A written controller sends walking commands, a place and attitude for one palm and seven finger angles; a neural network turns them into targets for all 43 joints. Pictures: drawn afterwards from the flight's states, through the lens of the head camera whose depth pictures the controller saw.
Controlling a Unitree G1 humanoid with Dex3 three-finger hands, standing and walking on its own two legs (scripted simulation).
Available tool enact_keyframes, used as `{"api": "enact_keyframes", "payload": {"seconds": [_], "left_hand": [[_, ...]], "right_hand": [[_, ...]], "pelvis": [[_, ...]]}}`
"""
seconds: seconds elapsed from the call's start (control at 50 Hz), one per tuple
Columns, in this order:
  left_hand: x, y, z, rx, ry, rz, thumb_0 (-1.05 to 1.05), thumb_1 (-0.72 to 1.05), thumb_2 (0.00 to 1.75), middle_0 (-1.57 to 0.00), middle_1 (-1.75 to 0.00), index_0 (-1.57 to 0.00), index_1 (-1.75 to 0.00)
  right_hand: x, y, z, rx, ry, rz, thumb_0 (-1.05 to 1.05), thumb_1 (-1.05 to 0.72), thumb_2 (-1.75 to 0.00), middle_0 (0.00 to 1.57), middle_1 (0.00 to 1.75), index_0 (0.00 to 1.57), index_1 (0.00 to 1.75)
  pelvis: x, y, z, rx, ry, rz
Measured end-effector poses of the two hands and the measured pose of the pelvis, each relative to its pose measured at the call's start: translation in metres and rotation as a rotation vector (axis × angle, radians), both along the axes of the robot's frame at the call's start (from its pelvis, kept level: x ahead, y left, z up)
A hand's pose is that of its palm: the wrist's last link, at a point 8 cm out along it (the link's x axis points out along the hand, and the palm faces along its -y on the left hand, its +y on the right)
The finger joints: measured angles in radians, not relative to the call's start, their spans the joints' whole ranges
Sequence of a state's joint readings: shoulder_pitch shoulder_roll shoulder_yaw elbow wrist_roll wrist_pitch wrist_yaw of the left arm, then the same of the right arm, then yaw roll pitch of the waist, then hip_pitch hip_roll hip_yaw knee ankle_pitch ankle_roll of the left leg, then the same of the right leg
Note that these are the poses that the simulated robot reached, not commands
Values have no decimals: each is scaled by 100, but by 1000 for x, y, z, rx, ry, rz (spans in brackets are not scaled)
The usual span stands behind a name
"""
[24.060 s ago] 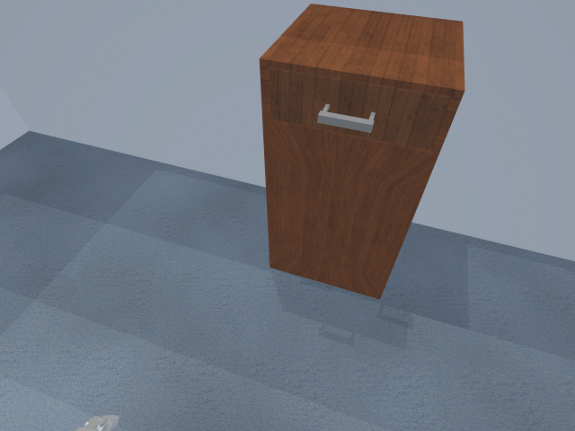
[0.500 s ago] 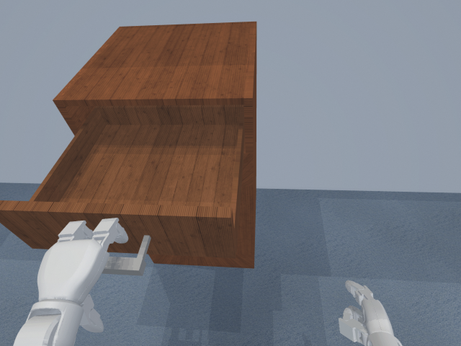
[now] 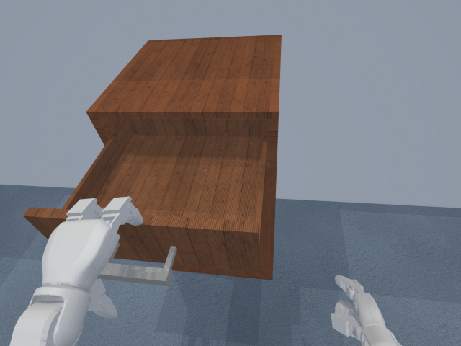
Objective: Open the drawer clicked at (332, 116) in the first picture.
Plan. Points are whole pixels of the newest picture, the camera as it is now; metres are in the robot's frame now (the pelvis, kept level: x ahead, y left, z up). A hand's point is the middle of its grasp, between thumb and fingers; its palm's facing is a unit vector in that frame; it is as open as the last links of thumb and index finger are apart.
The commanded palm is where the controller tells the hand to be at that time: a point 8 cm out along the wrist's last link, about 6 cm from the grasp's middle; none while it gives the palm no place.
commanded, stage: lift the hand off the handle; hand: left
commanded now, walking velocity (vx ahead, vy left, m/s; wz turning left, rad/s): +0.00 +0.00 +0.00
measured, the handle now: (138, 261) +0.23 +0.22 +0.03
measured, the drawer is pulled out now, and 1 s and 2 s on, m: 0.30 0.30 0.30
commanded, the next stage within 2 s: draw the hand back to the body in 0.46 s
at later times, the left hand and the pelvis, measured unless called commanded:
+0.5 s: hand (81, 236) +0.20 +0.24 +0.17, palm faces +0.16 -0.11 -0.98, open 13.8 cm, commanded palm +0.16 +0.23 +0.22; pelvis -0.01 +0.00 +0.01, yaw +0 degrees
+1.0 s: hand (82, 257) +0.18 +0.24 +0.15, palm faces +0.06 -0.10 -0.99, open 13.8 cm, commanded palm +0.14 +0.24 +0.22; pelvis -0.01 -0.01 +0.00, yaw +1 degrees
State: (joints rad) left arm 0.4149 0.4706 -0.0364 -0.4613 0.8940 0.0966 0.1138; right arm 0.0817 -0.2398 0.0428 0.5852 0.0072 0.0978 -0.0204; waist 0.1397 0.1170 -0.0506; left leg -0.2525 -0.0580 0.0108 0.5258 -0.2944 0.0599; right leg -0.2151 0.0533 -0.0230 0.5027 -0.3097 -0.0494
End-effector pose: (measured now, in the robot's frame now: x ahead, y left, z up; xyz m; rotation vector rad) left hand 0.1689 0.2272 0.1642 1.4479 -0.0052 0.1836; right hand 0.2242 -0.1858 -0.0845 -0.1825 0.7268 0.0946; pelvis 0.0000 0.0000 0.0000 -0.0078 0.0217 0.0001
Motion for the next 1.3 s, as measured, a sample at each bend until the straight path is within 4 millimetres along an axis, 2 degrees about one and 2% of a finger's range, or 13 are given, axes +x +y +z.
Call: {"api": "enact_keyframes", "payload": {"seconds": [0.1, 0.2, 0.42, 0.54, 0.62, 0.7, 0.8, 0.9, 1.04, 1.1, 1.18, 1.24, 1.3], "left_hand": [[6, 3, 26, 30, -69, 9, 0, -49, 30, -34, -122, -36, -122], [10, 9, 34, -3, -25, 39, 0, -49, 30, -32, -121, -34, -121], [-5, 11, 57, 30, -46, -2, 0, -49, 30, -32, -121, -33, -121], [1, 13, 48, -11, -1, 22, 0, -49, 30, -32, -121, -32, -121], [5, 3, 41, -2, 31, -22, 0, -49, 30, -32, -121, -32, -121], [3, -6, 46, 30, 12, -79, 0, -49, 30, -32, -121, -32, -121], [-5, 6, 56, 57, -17, -41, 0, -49, 30, -32, -121, -32, -121], [-12, 19, 50, 25, 18, 35, 0, -49, 30, -32, -121, -32, -121], [-17, 6, 35, 20, 68, -36, 0, -49, 30, -32, -121, -32, -121], [-18, 3, 41, 54, 41, -74, 0, -49, 30, -32, -121, -33, -121], [-18, 15, 52, 82, -3, -49, 0, -49, 30, -32, -121, -33, -121], [-16, 28, 51, -407, -147, -47, 0, -48, 31, -32, -120, -33, -120], [-14, 33, 38, -740, -271, -20, 0, -44, 32, -31, -118, -32, -118]], "right_hand": [[2, 6, 4, 22, 5, 14, 1, -90, -90, 20, 30, 20, 30], [3, 7, 10, 45, -4, 8, 1, -90, -90, 20, 30, 20, 30], [-1, -7, 20, -2, -32, 11, 1, -90, -90, 20, 30, 19, 30], [-8, -7, 16, 9, -19, 11, 1, -90, -90, 20, 30, 19, 30], [-14, -6, 13, 18, -18, 14, 1, -90, -90, 20, 30, 19, 30], [-19, -6, 11, 28, -16, 9, 1, -90, -90, 20, 30, 19, 30], [-23, -12, 7, 39, 0, 2, 1, -90, -90, 20, 30, 20, 30], [-23, -20, 4, 26, 5, 1, 1, -90, -90, 20, 30, 20, 30], [-17, -27, 9, -19, -24, -1, 1, -90, -90, 20, 30, 19, 30], [-14, -28, 12, -25, -36, -4, 1, -90, -90, 20, 30, 19, 30], [-10, -27, 13, -14, -38, -11, 1, -90, -90, 20, 30, 19, 30], [-12, -26, 15, 1, -84, -46, 1, -90, -90, 20, 30, 19, 30], [-21, -26, 17, 1, -103, -82, 1, -90, -90, 20, 30, 20, 30]], "pelvis": [[-1, 2, 2, 1, -15, -1], [-2, 3, 4, 3, -30, -6], [-9, 1, 5, -1, -56, -1], [-16, -2, 6, 2, -55, 8], [-18, -3, 6, 2, -52, 4], [-16, -6, 5, 2, -49, -3], [-15, -9, 5, 2, -48, -4], [-15, -11, 4, 2, -44, 8], [-13, -13, 3, -1, -34, 15], [-11, -14, 2, -3, -31, 10], [-9, -14, 2, -6, -31, 8], [-9, -13, 3, -7, -52, 14], [-5, -14, 4, -3, -57, 10]]}}
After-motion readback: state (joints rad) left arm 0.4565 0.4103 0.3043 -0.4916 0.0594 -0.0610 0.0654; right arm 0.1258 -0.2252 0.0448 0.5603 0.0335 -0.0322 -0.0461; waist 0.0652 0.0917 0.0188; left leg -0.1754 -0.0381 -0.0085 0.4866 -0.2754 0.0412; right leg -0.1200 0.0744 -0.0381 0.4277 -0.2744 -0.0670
